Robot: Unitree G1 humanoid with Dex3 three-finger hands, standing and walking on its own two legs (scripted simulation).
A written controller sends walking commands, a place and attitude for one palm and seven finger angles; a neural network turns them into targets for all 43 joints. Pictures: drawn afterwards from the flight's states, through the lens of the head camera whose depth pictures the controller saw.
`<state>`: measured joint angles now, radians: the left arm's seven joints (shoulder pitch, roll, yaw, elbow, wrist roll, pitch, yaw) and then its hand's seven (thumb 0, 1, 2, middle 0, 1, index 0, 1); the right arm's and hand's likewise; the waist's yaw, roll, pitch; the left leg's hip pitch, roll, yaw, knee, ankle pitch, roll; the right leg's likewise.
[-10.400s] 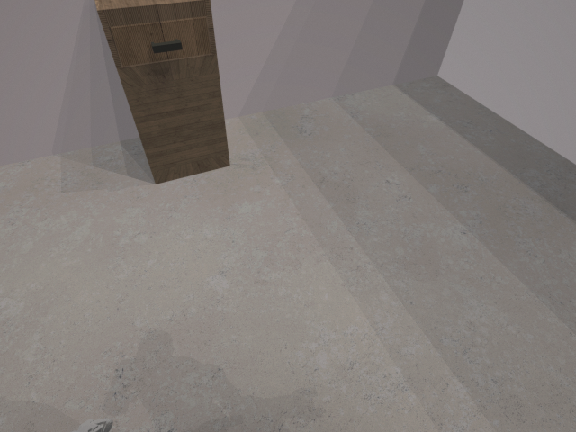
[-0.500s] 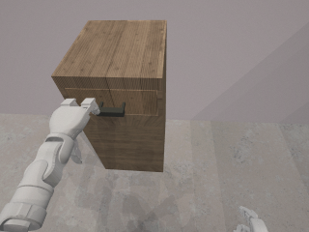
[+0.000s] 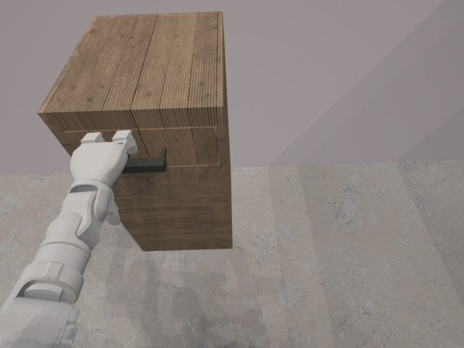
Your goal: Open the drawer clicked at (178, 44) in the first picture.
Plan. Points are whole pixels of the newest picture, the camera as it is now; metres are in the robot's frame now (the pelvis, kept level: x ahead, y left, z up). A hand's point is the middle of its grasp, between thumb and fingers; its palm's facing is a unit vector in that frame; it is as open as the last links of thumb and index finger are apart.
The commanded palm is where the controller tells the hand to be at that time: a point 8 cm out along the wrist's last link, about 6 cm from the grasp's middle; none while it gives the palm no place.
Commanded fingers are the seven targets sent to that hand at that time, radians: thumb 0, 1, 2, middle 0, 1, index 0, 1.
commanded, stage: move the hooked fingers above the handle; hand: left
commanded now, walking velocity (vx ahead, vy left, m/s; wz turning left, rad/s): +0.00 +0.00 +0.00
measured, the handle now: (144, 158) +0.54 +0.24 -0.06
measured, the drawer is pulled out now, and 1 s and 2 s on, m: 0.00 0.00 0.00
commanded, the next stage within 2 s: none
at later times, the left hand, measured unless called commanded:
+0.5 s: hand (123, 169) +0.46 +0.25 +0.00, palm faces -0.10 +0.00 -0.99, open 13.8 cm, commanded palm +0.46 +0.24 +0.06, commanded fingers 0.00 -0.50 0.30 -0.30 -1.20 -0.30 -1.20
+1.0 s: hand (122, 166) +0.48 +0.26 -0.01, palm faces -0.15 +0.00 -0.99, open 13.7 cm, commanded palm +0.48 +0.24 +0.05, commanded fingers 0.00 -0.50 0.30 -0.30 -1.20 -0.30 -1.20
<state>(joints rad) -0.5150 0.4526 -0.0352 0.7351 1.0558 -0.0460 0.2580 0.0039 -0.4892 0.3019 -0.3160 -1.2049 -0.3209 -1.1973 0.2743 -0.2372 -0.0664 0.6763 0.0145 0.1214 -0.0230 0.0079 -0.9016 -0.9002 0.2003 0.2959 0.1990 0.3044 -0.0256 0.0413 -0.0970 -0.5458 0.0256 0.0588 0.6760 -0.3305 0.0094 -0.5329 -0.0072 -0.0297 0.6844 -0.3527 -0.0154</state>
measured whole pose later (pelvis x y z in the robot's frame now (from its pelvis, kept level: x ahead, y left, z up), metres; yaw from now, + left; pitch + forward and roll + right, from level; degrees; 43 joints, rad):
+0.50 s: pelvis -0.01 +0.01 -0.01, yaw +0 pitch +18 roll -1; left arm -0.77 0.50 -0.03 1.07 1.09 -0.03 0.30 0.00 -0.49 0.30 -0.31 -1.20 -0.32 -1.20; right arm 0.35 -0.25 -0.07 0.71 0.00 0.12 -0.01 0.00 -0.90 -0.90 0.20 0.30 0.20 0.30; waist -0.10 0.04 -0.13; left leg -0.73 0.04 0.05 0.79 -0.36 0.02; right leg -0.70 0.00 -0.03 0.76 -0.36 -0.01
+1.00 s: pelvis -0.02 +0.02 -0.02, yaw -1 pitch +21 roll -2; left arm -0.88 0.57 -0.01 1.19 1.10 -0.02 0.28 0.00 -0.49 0.30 -0.33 -1.22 -0.33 -1.22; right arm 0.38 -0.24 -0.04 0.70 -0.01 0.12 -0.02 0.00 -0.90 -0.90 0.20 0.30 0.20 0.30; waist -0.16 0.05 -0.13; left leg -0.85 0.05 0.06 0.86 -0.37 0.03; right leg -0.81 0.01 -0.03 0.81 -0.36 0.01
